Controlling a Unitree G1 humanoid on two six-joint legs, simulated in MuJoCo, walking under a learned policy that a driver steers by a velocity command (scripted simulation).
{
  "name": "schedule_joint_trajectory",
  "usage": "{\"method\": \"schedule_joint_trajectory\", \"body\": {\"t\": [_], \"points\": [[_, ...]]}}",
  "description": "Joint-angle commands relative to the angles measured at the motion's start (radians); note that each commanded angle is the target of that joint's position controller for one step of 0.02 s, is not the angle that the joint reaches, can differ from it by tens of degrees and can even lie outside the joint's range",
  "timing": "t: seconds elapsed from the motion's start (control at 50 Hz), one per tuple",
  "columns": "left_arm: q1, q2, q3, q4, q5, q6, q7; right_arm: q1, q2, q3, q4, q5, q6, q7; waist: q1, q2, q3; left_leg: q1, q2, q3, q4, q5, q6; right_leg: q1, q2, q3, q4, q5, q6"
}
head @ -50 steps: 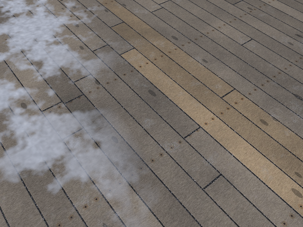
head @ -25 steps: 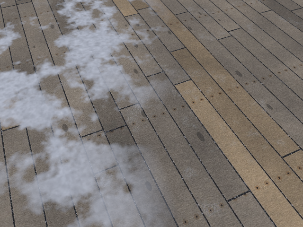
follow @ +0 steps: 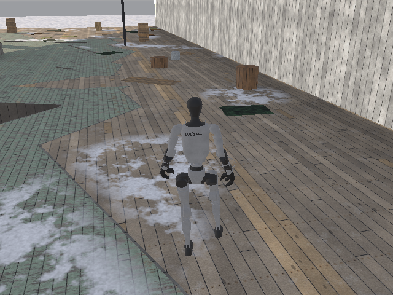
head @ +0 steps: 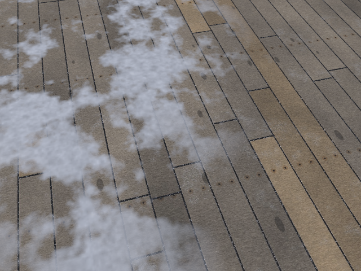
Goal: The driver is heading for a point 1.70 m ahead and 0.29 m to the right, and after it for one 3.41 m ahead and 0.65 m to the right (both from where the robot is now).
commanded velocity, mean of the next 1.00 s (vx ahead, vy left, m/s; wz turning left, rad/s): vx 0.09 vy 0.00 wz -0.22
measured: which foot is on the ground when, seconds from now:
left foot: down 0.00-0.20, up 0.22-0.50, down 0.52-0.90, up 0.92-1.00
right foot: up 0.00-0.16, down 0.18-0.54, up 0.56-0.88, down 0.90-1.00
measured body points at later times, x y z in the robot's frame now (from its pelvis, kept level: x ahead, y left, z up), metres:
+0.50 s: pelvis +0.14 -0.03 -0.01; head +0.17 -0.02 +0.43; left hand +0.27 +0.24 -0.14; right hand +0.24 -0.31 -0.13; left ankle +0.16 +0.11 -0.74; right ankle +0.23 -0.13 -0.75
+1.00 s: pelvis +0.16 -0.06 -0.01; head +0.18 -0.08 +0.44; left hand +0.38 +0.16 -0.11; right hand +0.17 -0.36 -0.14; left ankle +0.16 +0.09 -0.69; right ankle +0.13 -0.15 -0.75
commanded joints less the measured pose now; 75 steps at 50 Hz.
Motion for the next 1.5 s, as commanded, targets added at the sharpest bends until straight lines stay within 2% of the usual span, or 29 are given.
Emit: {"method": "schedule_joint_trajectory", "body": {"t": [0.02, 0.1, 0.16, 0.2, 0.22, 0.24, 0.28, 0.32, 0.4, 0.5, 0.52, 0.56, 0.6, 0.64, 0.76, 0.88, 0.9, 0.92, 0.94, 0.96, 0.98, 1.04, 1.16, 1.34, 1.4, 1.42, 1.44, 1.46, 1.5], "points": [[-0.04, 0.033, 0.001, -0.05, -0.001, -0.015, -0.01, -0.005, -0.166, -0.039, -0.042, 0.004, -0.006, -0.019, -0.006, 0.094, -0.067, -0.046, 0.197, -0.036, -0.048, 0.615, 0.1, 0.161, 0.065, -0.055, -0.202, 0.228, 0.004], [-0.065, 0.06, 0.007, -0.056, 0.001, -0.02, -0.027, 0.003, -0.158, -0.034, -0.005, 0.004, 0.008, -0.022, -0.01, 0.124, -0.07, 0.057, 0.252, -0.092, 0.02, 0.548, 0.093, 0.179, 0.089, -0.026, -0.314, 0.213, -0.032], [0.051, 0.101, 0.024, -0.016, 0.019, -0.03, -0.03, -0.039, -0.15, -0.032, 0.007, 0.01, 0.019, -0.025, 0.065, 0.116, -0.104, 0.096, 0.236, -0.116, 0.188, 0.588, 0.051, 0.313, 0.117, -0.04, -0.426, 0.233, -0.086], [0.133, 0.185, 0.033, -0.004, 0.049, -0.031, -0.016, 0.117, -0.083, -0.011, 0.012, -0.014, 0.008, -0.022, 0.018, -0.084, -0.306, -0.148, 0.087, -0.073, 0.532, 0.171, -0.056, 0.771, -0.13, 0.201, -0.332, 0.909, -0.257], [0.178, 0.084, 0.012, 0.018, 0.032, -0.013, -0.013, 0.15, -0.068, 0.0, 0.044, -0.004, 0.014, -0.019, 0.058, -0.215, -0.411, -0.258, 0.035, -0.079, 0.745, -0.412, -0.114, 0.869, -0.255, 0.36, -0.36, 0.952, -0.391], [0.158, 0.054, -0.005, 0.018, 0.007, -0.002, -0.02, 0.107, -0.143, -0.017, 0.035, 0.012, 0.026, -0.013, 0.069, -0.133, -0.376, -0.305, 0.06, -0.134, 0.82, -0.532, -0.124, 0.798, -0.245, 0.387, -0.407, 0.729, -0.385], [0.034, 0.061, -0.009, 0.003, 0.0, 0.018, -0.021, 0.008, -0.143, -0.026, 0.024, 0.02, 0.065, -0.026, 0.044, -0.028, -0.2, -0.364, 0.115, -0.106, 0.807, -0.468, -0.137, 0.592, -0.178, 0.308, -0.493, 0.289, -0.308], [-0.058, 0.091, 0.0, -0.009, 0.006, 0.04, -0.015, -0.019, -0.123, -0.027, 0.017, 0.007, 0.101, -0.044, 0.009, -0.086, -0.107, -0.27, 0.138, -0.069, 0.614, -0.382, -0.143, 0.387, -0.102, 0.267, -0.584, -0.031, -0.248], [-0.055, 0.15, 0.033, -0.018, -0.005, 0.067, 0.004, 0.005, -0.118, -0.033, 0.048, 0.005, 0.097, -0.061, 0.019, -0.114, -0.133, -0.156, 0.088, -0.027, 0.453, -0.215, -0.128, 0.34, -0.064, 0.245, -0.622, -0.14, -0.242], [-0.07, 0.132, 0.039, -0.024, -0.028, 0.095, 0.033, 0.007, -0.105, -0.038, 0.061, -0.003, 0.072, -0.052, -0.008, -0.096, -0.118, -0.042, 0.069, -0.004, 0.222, -0.055, -0.076, 0.272, -0.021, 0.257, -0.59, -0.255, -0.189], [-0.06, 0.113, 0.035, -0.025, -0.03, 0.099, 0.035, 0.028, -0.13, -0.046, 0.061, -0.009, 0.068, -0.053, -0.019, -0.062, -0.108, 0.01, 0.116, -0.039, 0.143, -0.061, -0.046, 0.217, 0.013, 0.235, -0.539, -0.284, -0.152], [-0.08, 0.048, 0.021, -0.076, -0.026, 0.092, 0.03, 0.0, -0.265, -0.081, 0.044, -0.038, 0.066, -0.06, 0.0, 0.342, -0.053, -0.047, 0.455, -0.414, -0.067, -0.089, 0.142, 0.043, 0.217, -0.03, -0.124, -0.404, -0.048], [-0.003, 0.14, 0.063, -0.031, -0.027, 0.092, 0.022, -0.144, -0.173, -0.051, -0.019, -0.047, 0.041, -0.074, 0.052, 0.208, -0.075, -0.074, 0.447, -0.322, -0.028, 0.182, 0.148, 0.061, 0.181, 0.063, 0.207, -0.413, -0.026], [0.055, 0.111, 0.063, 0.001, -0.02, 0.114, 0.028, -0.193, -0.154, -0.045, -0.035, -0.009, 0.032, -0.074, 0.065, 0.15, -0.074, -0.002, 0.395, -0.193, 0.026, 0.305, 0.093, 0.008, 0.161, 0.054, 0.297, -0.327, 0.008], [-0.071, 0.045, 0.028, -0.09, -0.032, 0.124, -0.004, -0.106, -0.202, -0.06, -0.002, -0.005, 0.058, -0.079, -0.014, 0.203, -0.086, 0.091, 0.385, -0.044, 0.054, 0.38, 0.104, 0.091, 0.108, -0.051, 0.016, -0.27, 0.051], [0.029, 0.075, 0.041, -0.074, -0.026, 0.136, -0.025, -0.126, -0.231, -0.073, 0.02, 0.036, 0.058, -0.047, 0.038, 0.195, -0.107, 0.0, 0.389, 0.004, 0.163, 0.291, 0.049, 0.417, 0.166, -0.144, -0.394, -0.102, -0.051], [0.079, 0.101, 0.052, -0.053, -0.028, 0.138, -0.015, -0.077, -0.192, -0.062, 0.046, 0.028, 0.052, -0.035, 0.048, 0.126, -0.131, -0.101, 0.355, 0.049, 0.238, 0.113, -0.007, 0.58, 0.155, -0.093, -0.464, -0.024, -0.087], [0.152, 0.182, 0.072, -0.042, -0.03, 0.136, 0.003, -0.086, -0.102, -0.033, 0.031, -0.015, 0.043, -0.019, 0.051, -0.111, -0.181, -0.323, 0.262, 0.151, 0.499, -0.228, -0.094, 0.785, -0.052, 0.184, -0.485, 0.114, -0.159], [0.219, 0.258, 0.082, -0.038, -0.013, 0.119, -0.002, -0.181, -0.099, -0.028, -0.037, -0.011, 0.03, -0.019, 0.109, -0.25, -0.188, -0.581, 0.12, 0.102, 0.721, -0.515, -0.131, 0.805, -0.265, 0.514, -0.56, -0.078, -0.375], [0.233, 0.199, 0.064, -0.033, 0.0, 0.089, -0.008, -0.228, -0.162, -0.045, -0.035, 0.016, 0.019, -0.014, 0.14, -0.121, -0.166, -0.628, 0.162, -0.012, 0.833, -0.474, -0.122, 0.765, -0.253, 0.536, -0.622, -0.28, -0.397], [0.187, 0.162, 0.052, -0.029, -0.005, 0.068, -0.006, -0.235, -0.181, -0.054, -0.032, 0.034, 0.014, -0.007, 0.114, -0.122, -0.098, -0.653, 0.191, -0.028, 0.831, -0.38, -0.099, 0.717, -0.205, 0.46, -0.647, -0.442, -0.344], [0.094, 0.111, 0.031, -0.036, -0.014, 0.04, 0.01, -0.209, -0.178, -0.063, 0.007, 0.013, 0.0, -0.019, 0.065, -0.099, 0.0, -0.611, 0.22, -0.036, 0.731, -0.142, -0.09, 0.607, -0.113, 0.325, -0.713, -0.396, -0.255], [0.147, 0.133, 0.039, -0.007, -0.013, 0.008, 0.011, -0.233, -0.11, -0.041, 0.018, 0.013, -0.025, -0.005, 0.073, -0.055, -0.01, -0.542, 0.193, -0.019, 0.45, 0.097, -0.115, 0.611, -0.082, 0.176, -0.742, -0.144, -0.245], [0.232, 0.16, 0.051, 0.06, -0.032, 0.017, 0.007, -0.326, -0.125, -0.02, -0.028, 0.028, -0.043, 0.026, 0.097, -0.059, 0.046, -0.435, 0.167, -0.001, 0.241, 0.089, -0.07, 0.63, -0.135, 0.136, -0.696, -0.079, -0.232], [0.207, 0.153, 0.046, 0.06, -0.032, 0.028, 0.008, -0.144, -0.174, -0.046, 0.023, 0.026, -0.047, 0.024, -0.01, -0.058, -0.048, -0.146, 0.105, 0.056, 0.186, 0.062, -0.016, 0.598, -0.084, 0.076, -0.487, 0.23, -0.184], [0.215, 0.11, 0.029, 0.055, -0.022, 0.029, 0.009, 0.019, -0.226, -0.07, 0.065, 0.023, -0.049, 0.015, -0.076, -0.005, -0.161, 0.095, 0.16, -0.012, 0.188, 0.044, 0.027, 0.498, -0.019, 0.013, -0.244, 0.259, -0.145], [0.284, 0.025, 0.001, 0.017, -0.013, 0.015, 0.006, 0.152, -0.342, -0.098, 0.09, 0.003, -0.043, 0.011, -0.074, 0.252, -0.311, 0.453, 0.418, -0.439, 0.121, -0.135, 0.175, 0.139, 0.13, -0.074, 0.168, -0.038, -0.059], [0.254, 0.047, 0.003, 0.02, -0.019, -0.007, 0.008, 0.174, -0.271, -0.075, 0.096, 0.012, -0.045, 0.019, -0.09, 0.306, -0.344, 0.481, 0.477, -0.721, -0.039, -0.314, 0.22, -0.021, 0.184, 0.057, 0.343, -0.467, -0.057], [0.16, 0.131, 0.024, -0.003, -0.054, -0.027, -0.001, 0.013, -0.18, -0.042, 0.06, 0.012, -0.046, 0.019, -0.044, 0.175, -0.131, 0.272, 0.424, -0.496, -0.063, -0.331, 0.143, -0.121, 0.061, 0.055, 0.415, -0.322, -0.1]]}}
Velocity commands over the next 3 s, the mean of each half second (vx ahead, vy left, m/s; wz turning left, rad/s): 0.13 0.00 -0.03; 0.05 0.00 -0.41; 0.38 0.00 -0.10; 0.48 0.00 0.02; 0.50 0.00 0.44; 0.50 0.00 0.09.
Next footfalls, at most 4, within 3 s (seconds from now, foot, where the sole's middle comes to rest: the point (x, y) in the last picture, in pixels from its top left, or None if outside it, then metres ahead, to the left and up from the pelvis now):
0.18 right None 0.27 -0.13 -0.78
0.52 left None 0.20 0.10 -0.78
0.90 right None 0.17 -0.16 -0.78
1.42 left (176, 265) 0.49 0.00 -0.78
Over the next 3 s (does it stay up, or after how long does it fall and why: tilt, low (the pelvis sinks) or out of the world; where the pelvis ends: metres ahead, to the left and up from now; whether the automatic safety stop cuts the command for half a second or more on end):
stays up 1.19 -0.23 -0.02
